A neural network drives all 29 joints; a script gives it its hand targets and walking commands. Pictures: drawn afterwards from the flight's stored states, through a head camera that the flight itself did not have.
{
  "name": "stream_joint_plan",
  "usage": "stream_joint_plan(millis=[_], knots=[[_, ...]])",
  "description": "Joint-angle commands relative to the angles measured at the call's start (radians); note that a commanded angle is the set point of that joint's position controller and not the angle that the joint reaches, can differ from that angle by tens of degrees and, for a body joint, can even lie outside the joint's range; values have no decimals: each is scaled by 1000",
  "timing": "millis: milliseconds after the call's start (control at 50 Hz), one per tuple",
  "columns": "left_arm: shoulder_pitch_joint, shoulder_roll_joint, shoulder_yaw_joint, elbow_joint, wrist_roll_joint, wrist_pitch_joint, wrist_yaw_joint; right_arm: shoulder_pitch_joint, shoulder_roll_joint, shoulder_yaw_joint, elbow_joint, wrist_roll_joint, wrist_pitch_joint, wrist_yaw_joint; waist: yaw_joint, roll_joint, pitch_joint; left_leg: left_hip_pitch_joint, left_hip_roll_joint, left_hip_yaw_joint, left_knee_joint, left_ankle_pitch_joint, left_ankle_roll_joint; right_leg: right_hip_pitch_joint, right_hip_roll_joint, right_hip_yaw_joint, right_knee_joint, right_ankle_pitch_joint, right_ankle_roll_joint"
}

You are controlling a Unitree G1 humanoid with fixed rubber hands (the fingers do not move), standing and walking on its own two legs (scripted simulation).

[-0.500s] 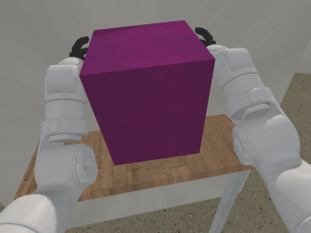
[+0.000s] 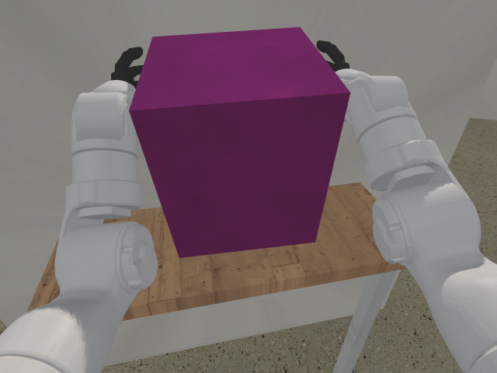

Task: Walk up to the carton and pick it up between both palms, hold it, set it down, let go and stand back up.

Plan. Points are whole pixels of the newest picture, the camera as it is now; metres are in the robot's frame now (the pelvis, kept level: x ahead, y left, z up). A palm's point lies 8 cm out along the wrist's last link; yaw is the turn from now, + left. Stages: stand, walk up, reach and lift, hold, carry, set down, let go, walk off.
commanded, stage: hold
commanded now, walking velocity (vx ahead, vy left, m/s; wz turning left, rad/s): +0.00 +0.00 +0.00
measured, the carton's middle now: (238, 145) +0.33 -0.01 +0.27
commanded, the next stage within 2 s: set down in 0.18 s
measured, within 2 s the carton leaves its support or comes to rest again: neither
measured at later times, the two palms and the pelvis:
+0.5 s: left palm (124, 85) +0.37 +0.15 +0.35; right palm (341, 70) +0.36 -0.16 +0.37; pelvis +0.00 +0.00 +0.00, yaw +0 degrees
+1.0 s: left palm (135, 116) +0.42 +0.15 +0.29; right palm (318, 109) +0.41 -0.15 +0.29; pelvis +0.02 -0.01 +0.00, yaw +0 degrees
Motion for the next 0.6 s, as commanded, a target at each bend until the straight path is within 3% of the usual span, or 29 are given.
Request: stream_joint_plan(millis=[0, 160, 180, 200, 280, 360, 420, 480, 520, 580], knots=[[-737, -505, -275, -91, -177, -78, -166, -706, 573, 102, -248, 185, -41, 153, 44, 34, -280, 316, -2, -88, 43, 71, -54, -178, 69, 3, -104, 181, 48], [-701, -512, -308, -195, -198, -63, -164, -670, 581, 163, -367, 240, -27, 117, 36, 41, -353, 377, -17, -89, 88, 227, -70, -123, 77, -2, -70, 360, 66], [-700, -464, -285, -221, -187, -44, -181, -693, 564, 109, -383, 185, 8, 98, -51, 15, -371, 386, -29, -102, 107, 267, -26, -39, 67, -6, -64, 420, 61], [-703, -454, -269, -234, -177, -39, -185, -703, 567, 122, -399, 194, 13, 89, -31, 23, -361, 383, -33, -102, 112, 266, -25, -36, 65, -3, -56, 431, 64], [-794, -480, -315, -309, -219, -49, -182, -765, 590, 115, -446, 203, -2, 85, -33, 56, -390, 370, -31, -110, 125, 292, -41, -70, 70, -17, -48, 433, 62], [-854, -467, -286, -197, -214, -96, -183, -832, 579, 47, -384, 149, -56, 91, -36, 44, -323, 339, -27, -104, 106, 200, -40, -116, 58, -14, -79, 328, 54], [-882, -422, -209, -24, -172, -158, -199, -870, 577, -37, -285, 52, -119, 108, -25, 6, -196, 293, -18, -82, 54, 28, -24, -162, 39, -7, -116, 130, 50], [-807, -327, -84, 172, -69, -225, -224, -810, 549, -130, -105, -87, -160, 136, -7, -62, -18, 235, -13, -52, -24, -196, 11, -213, 13, 1, -150, -92, 55], [-752, -275, -22, 251, -1, -254, -241, -727, 522, -170, -9, -158, -164, 150, -1, -91, 11, 241, -17, -38, -41, -219, 29, -223, 9, 3, -150, -136, 61], [-711, -260, -10, 276, 35, -283, -256, -680, 492, -183, 11, -207, -190, 161, -8, -85, -19, 278, -15, -31, -41, -174, 32, -202, 4, 2, -135, -70, 72]])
